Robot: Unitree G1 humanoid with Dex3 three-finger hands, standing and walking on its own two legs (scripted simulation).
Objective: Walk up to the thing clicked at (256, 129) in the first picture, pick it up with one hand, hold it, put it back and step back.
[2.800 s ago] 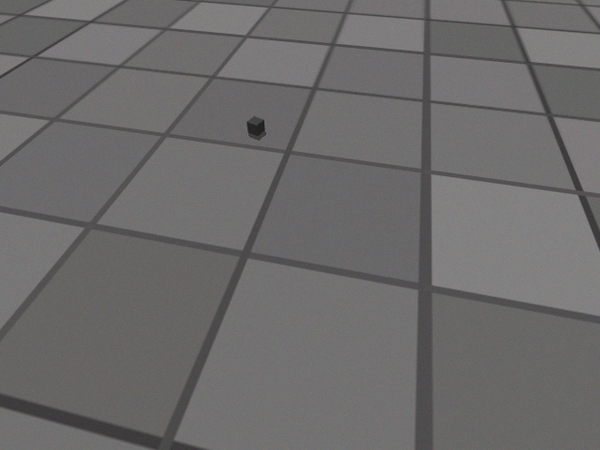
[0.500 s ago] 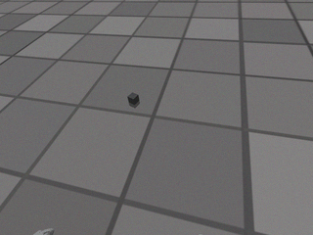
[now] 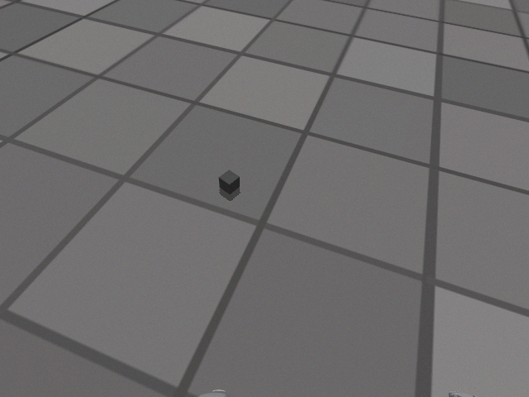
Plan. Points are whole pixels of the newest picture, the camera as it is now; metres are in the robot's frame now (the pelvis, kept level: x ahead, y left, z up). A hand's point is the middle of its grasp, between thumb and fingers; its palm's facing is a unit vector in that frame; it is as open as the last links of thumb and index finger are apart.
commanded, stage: walk up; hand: left
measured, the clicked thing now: (229, 182) +1.19 +0.23 -0.72
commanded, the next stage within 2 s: none
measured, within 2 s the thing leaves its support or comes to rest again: neither
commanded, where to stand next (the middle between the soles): +0.79 +0.01 m, yaw -3 degrees
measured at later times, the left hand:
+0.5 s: hand (143, 293) +0.32 +0.26 -0.12, palm faces -0.14 -0.92 -0.37, open 7.4 cm
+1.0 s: hand (154, 241) +0.44 +0.27 -0.12, palm faces -0.02 -0.93 -0.38, open 7.4 cm
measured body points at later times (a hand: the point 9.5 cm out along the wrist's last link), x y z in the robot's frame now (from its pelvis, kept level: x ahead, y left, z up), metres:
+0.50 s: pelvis +0.22 -0.01 +0.01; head +0.24 -0.02 +0.46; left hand +0.33 +0.30 -0.09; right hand +0.20 -0.32 -0.11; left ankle +0.12 +0.09 -0.72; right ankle +0.35 -0.13 -0.71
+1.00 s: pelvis +0.39 -0.01 +0.02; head +0.41 +0.00 +0.47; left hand +0.44 +0.32 -0.09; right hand +0.45 -0.34 -0.09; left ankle +0.52 +0.13 -0.70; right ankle +0.34 -0.13 -0.72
